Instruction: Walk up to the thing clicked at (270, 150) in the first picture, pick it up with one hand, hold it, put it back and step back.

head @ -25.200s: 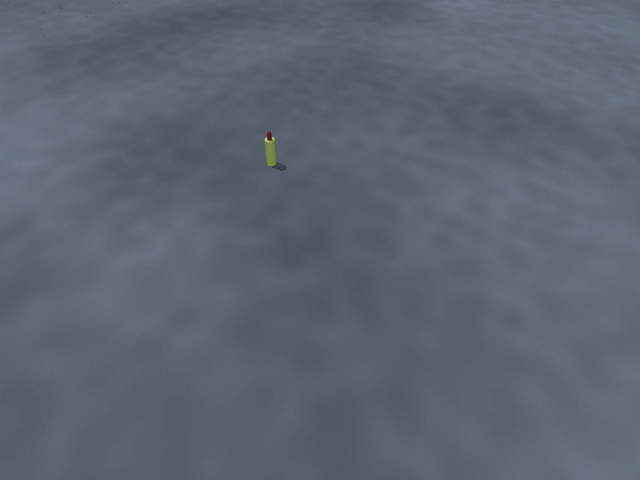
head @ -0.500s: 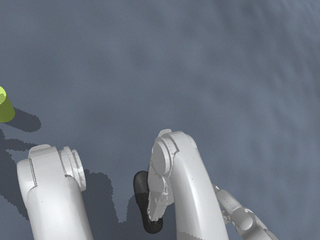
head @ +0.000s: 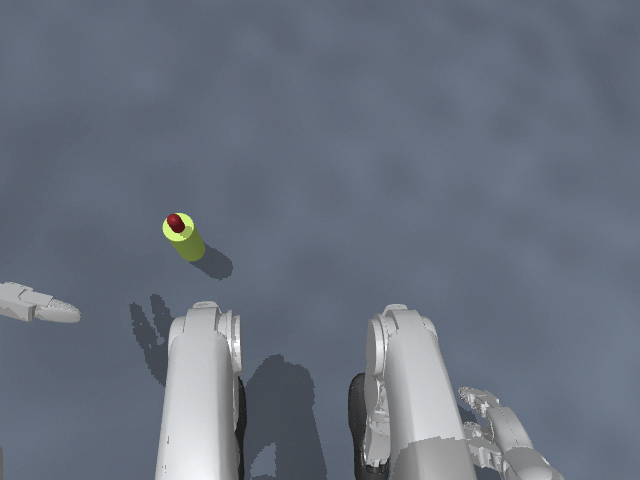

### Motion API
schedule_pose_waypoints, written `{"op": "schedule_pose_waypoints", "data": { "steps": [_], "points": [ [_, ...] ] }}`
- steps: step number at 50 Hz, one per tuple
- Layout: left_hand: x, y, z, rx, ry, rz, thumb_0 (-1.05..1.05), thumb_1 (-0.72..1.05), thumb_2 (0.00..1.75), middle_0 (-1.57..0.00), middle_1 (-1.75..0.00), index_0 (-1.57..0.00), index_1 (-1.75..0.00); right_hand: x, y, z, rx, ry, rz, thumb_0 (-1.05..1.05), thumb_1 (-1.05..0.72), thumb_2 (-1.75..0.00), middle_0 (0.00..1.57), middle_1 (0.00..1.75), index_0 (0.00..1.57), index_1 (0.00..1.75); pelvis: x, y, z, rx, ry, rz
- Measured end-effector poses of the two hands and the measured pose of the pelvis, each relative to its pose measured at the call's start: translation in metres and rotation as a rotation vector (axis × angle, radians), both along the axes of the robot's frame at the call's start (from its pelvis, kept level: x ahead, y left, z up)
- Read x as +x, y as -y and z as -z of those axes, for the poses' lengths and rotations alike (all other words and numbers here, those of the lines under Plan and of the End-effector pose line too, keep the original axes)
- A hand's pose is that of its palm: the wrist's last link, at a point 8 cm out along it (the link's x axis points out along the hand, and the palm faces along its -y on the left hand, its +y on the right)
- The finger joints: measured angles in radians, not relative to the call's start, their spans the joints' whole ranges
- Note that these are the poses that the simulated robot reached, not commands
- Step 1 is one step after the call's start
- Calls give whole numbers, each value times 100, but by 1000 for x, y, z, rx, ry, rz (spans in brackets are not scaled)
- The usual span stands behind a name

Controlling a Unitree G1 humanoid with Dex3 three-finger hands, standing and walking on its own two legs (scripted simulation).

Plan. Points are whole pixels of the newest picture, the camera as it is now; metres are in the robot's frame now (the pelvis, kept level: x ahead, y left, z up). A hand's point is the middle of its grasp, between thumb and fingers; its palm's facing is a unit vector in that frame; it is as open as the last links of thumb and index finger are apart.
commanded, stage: home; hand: left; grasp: from the side
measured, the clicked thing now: (183, 235) +0.47 +0.24 -0.32
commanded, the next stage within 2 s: none
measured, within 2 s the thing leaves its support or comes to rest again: neither
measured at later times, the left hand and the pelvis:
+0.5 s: hand out of the picture +0.28 +0.26 +0.13, palm faces +0.24 -0.90 -0.37, open 17.3 cm; pelvis +0.06 +0.00 +0.22, yaw +6 degrees
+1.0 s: hand out of the picture +0.24 +0.21 +0.25, palm faces +0.24 -0.92 -0.29, open 17.6 cm; pelvis +0.10 +0.00 +0.30, yaw +7 degrees
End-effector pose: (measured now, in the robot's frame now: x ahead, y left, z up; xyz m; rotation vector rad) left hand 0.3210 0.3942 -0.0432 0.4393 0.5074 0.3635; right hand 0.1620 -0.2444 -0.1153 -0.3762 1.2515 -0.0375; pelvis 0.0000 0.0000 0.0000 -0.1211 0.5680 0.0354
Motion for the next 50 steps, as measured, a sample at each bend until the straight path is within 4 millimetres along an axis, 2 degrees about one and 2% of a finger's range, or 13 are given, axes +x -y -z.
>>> {"op": "schedule_pose_waypoints", "data": {
  "steps": [6, 16, 22, 28, 34, 40, 45, 50],
  "points": [
    [-28, 36, -51, -38, -63, -13, -1, -50, 9, -7, -7, -7, -6, 29, -4, -61, 15, 93, 17, 0, -90, -90, 21, 30, 20, 30, 10, 6, -60, 25, 0, -16],
    [-56, 61, -140, -96, -148, -106, -1, -52, 7, -7, -6, -7, -6, 75, -3, -176, -5, 286, 22, 0, -90, -90, 21, 30, 20, 30, 38, 9, -154, 51, 70, -47],
    [-66, 87, -185, -158, -190, -115, -1, -52, 7, -7, -6, -6, -5, 88, -6, -234, -12, 358, 27, 0, -90, -90, 21, 30, 20, 30, 55, 6, -203, 62, 137, -60],
    [-77, 107, -232, -199, -210, -122, -1, -53, 6, -6, -6, -6, -5, 91, -14, -282, -9, 406, 46, 1, -90, -90, 21, 30, 20, 30, 72, 3, -245, 73, 215, -74],
    [-89, 125, -279, -219, -212, -105, -1, -55, 5, -6, -5, -6, -5, 93, -24, -319, 4, 461, 71, 1, -90, -90, 21, 30, 20, 30, 86, -2, -278, 83, 291, -82],
    [-98, 139, -314, -236, -178, -87, -1, -57, 4, -6, -5, -6, -4, 101, -32, -342, 23, 536, 76, 1, -90, -90, 21, 30, 20, 30, 95, -6, -296, 92, 349, -86],
    [-105, 144, -326, -252, -165, -88, -1, -58, 3, -6, -5, -6, -4, 112, -37, -354, 38, 588, 52, 1, -90, -90, 21, 30, 20, 30, 97, -6, -302, 98, 380, -89],
    [-112, 146, -324, -263, -187, -103, -1, -58, 3, -6, -5, -5, -4, 119, -36, -360, 41, 614, 22, 1, -90, -90, 21, 30, 20, 30, 95, -3, -305, 104, 394, -93]
  ]
}}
